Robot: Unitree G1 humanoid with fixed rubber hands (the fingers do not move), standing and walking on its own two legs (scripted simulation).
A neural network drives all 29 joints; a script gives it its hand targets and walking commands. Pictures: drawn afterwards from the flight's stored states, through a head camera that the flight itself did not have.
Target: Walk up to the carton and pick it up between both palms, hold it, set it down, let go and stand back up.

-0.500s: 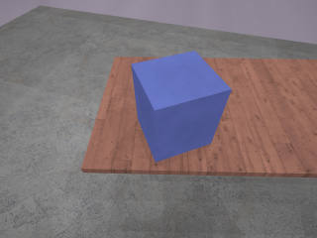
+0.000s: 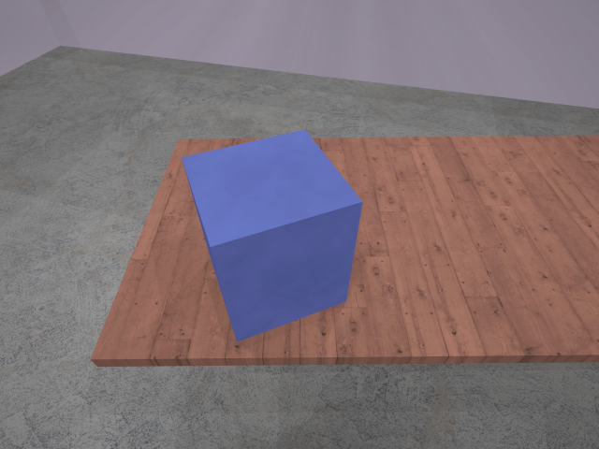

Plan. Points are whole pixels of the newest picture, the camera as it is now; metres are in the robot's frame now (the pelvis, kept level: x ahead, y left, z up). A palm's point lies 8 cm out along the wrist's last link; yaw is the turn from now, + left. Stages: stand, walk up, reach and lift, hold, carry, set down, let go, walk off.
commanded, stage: walk up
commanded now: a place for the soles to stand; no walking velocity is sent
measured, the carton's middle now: (270, 235) +0.47 +0.06 +0.02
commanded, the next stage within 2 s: none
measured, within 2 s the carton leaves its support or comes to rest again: neither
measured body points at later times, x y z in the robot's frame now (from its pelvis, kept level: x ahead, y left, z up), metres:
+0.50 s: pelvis +0.08 +0.07 +0.00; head +0.09 +0.07 +0.44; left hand +0.14 +0.40 -0.12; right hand +0.14 -0.23 -0.14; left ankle +0.13 +0.17 -0.73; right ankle +0.01 -0.08 -0.72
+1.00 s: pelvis +0.06 +0.12 -0.01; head +0.05 +0.15 +0.44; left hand +0.10 +0.43 -0.15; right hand +0.16 -0.17 -0.12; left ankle +0.13 +0.17 -0.73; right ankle +0.06 -0.02 -0.71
